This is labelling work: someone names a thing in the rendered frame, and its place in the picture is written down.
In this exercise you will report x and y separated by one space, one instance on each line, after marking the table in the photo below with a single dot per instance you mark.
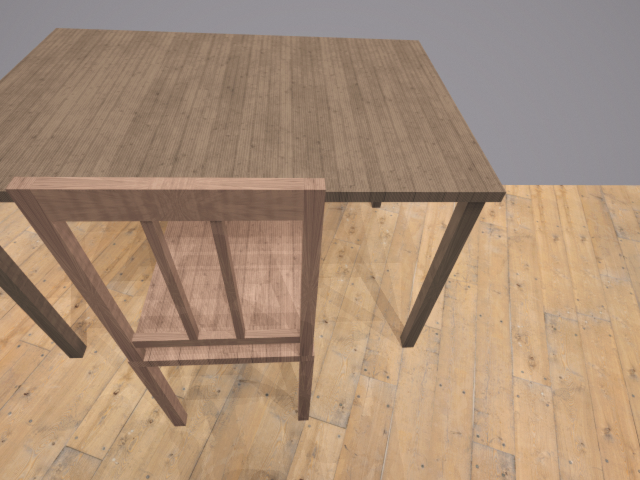
371 116

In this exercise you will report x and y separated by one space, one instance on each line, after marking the chair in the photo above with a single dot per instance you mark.
236 274

